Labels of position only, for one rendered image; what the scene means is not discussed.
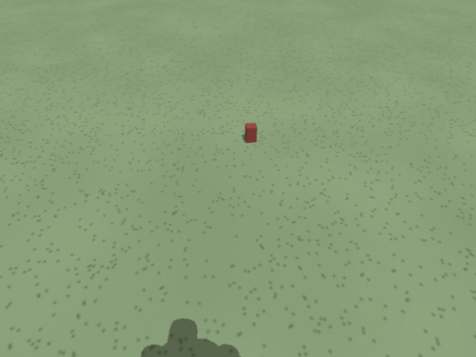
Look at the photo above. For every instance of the carton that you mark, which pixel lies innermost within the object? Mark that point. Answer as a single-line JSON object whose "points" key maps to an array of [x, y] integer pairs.
{"points": [[250, 132]]}

